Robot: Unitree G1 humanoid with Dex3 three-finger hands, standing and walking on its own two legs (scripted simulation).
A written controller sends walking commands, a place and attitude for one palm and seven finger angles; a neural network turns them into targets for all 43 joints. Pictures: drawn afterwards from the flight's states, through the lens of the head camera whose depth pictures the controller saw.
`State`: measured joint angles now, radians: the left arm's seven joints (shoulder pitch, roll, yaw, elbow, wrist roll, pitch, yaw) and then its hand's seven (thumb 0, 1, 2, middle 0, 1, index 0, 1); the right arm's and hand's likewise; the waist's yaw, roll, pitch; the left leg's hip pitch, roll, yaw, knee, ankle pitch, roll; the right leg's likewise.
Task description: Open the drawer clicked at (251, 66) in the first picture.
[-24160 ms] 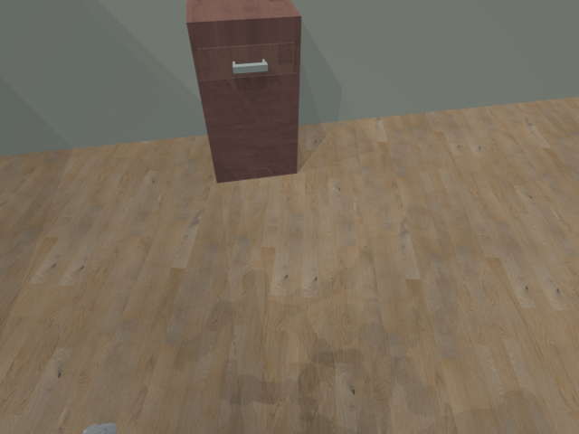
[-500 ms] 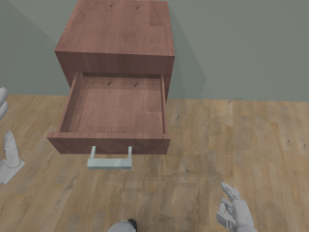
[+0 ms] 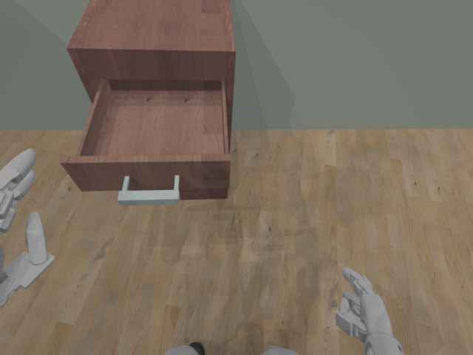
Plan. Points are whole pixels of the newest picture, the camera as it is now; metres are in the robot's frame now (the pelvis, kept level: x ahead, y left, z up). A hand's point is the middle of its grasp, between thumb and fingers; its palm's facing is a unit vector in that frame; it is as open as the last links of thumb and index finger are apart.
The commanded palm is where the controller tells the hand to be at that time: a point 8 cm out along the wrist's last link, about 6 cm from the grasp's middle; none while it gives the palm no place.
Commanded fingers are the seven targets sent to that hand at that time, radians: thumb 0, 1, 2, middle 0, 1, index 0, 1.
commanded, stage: stop stepping back and stand still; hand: left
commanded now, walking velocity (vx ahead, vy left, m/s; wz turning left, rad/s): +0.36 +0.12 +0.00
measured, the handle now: (150, 189) +0.47 +0.23 -0.14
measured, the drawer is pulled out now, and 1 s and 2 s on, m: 0.30 0.30 0.30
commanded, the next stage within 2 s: let the arm hang, fingers relaxed in 0.66 s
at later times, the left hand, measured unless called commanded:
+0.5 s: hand out of the picture +0.09 +0.21 +0.18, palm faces +0.38 -0.76 -0.53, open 7.4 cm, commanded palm +0.02 +0.25 +0.18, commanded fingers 0.00 0.90 0.90 -0.20 -0.30 -0.20 -0.30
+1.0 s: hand out of the picture +0.01 +0.16 -0.14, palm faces +0.10 -0.97 -0.24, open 7.4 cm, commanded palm none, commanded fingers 0.00 0.90 0.90 -0.20 -0.30 -0.20 -0.30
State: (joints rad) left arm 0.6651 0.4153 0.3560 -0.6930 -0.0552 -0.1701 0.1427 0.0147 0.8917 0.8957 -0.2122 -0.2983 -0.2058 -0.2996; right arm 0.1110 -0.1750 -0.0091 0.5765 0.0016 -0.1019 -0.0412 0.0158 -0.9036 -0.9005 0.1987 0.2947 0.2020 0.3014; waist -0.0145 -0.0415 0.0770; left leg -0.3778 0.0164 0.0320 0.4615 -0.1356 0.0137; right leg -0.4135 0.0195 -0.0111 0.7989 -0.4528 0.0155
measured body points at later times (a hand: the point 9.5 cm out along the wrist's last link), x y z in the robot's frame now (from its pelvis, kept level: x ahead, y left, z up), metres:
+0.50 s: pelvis -0.09 -0.04 -0.01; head -0.08 -0.03 +0.44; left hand +0.06 +0.24 +0.20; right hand +0.06 -0.28 -0.09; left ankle -0.12 +0.11 -0.74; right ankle -0.05 -0.12 -0.74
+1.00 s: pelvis -0.09 -0.03 -0.01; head -0.09 -0.04 +0.44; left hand +0.00 +0.21 -0.12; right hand +0.05 -0.25 -0.14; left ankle -0.08 +0.09 -0.74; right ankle -0.07 -0.14 -0.74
